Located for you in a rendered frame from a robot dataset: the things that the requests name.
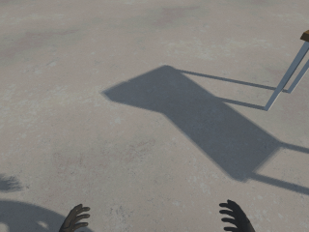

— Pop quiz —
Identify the table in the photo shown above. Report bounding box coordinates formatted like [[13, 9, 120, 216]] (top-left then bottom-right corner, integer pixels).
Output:
[[264, 30, 309, 111]]

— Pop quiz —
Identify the robot right hand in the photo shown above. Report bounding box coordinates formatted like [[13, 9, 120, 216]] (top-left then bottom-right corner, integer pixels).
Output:
[[219, 199, 256, 232]]

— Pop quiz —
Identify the robot left hand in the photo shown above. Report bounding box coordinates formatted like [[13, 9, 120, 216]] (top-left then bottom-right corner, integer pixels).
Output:
[[59, 203, 91, 232]]

